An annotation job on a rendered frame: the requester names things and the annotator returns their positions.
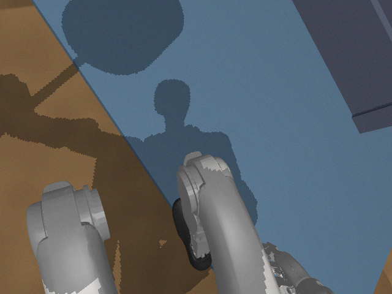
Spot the right robot foot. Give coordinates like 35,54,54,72
172,198,212,271

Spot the right robot arm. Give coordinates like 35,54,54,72
295,278,334,294

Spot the armchair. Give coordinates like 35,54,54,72
292,0,392,134

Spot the right robot hand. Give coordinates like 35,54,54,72
262,242,311,294

